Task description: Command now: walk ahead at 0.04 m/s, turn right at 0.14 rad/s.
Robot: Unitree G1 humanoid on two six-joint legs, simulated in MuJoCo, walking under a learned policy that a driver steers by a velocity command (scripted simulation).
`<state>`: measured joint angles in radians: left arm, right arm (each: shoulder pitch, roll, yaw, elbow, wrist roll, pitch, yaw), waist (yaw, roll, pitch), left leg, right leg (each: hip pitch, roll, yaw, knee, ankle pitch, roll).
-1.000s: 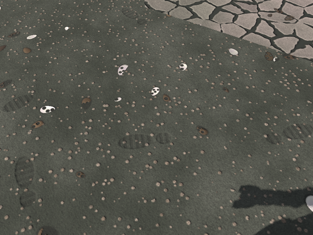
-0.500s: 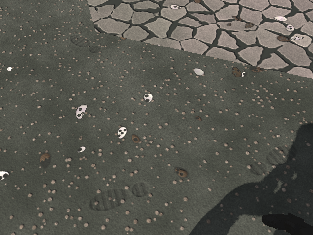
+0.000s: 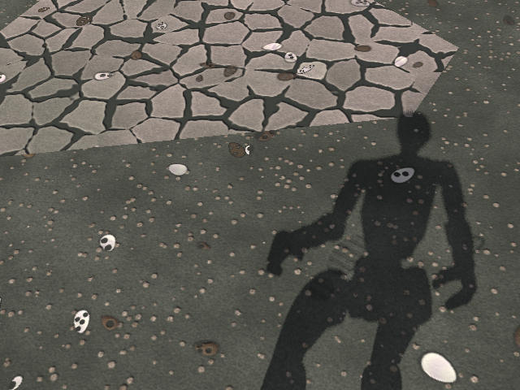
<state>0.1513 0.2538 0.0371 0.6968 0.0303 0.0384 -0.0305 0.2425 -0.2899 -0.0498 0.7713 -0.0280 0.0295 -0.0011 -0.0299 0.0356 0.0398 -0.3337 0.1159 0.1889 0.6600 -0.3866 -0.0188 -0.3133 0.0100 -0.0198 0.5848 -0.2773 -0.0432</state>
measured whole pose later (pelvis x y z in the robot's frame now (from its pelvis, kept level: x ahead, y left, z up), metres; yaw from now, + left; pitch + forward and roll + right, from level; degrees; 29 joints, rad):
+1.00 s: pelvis -0.01 -0.01 +0.01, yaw +31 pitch +1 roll +0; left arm 0.20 0.28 0.03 0.71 0.03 0.00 0.04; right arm 0.24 -0.31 -0.08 0.72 -0.03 0.06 0.01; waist -0.01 0.03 0.03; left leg -0.37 -0.16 -0.19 0.77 -0.43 0.04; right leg -0.25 0.04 0.04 0.49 -0.25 -0.04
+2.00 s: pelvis +0.20 +0.19 +0.01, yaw +36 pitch -1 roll +0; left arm 0.24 0.21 0.02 0.94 0.01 -0.04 0.02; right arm 0.27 -0.23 -0.02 0.98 -0.03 -0.01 -0.01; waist -0.01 0.03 0.06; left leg -0.32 -0.03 0.01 0.95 -0.48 0.04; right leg -0.23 0.04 -0.08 0.45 -0.20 -0.08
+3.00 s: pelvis +0.22 +0.26 +0.01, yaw +35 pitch -2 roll +0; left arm 0.32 0.14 -0.01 1.17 0.02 0.00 0.04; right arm 0.31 -0.14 0.00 1.16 -0.01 0.00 -0.04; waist 0.00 -0.01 0.01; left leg -0.15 -0.04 0.02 0.42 -0.26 0.06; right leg -0.15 -0.01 -0.03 0.47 -0.33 -0.02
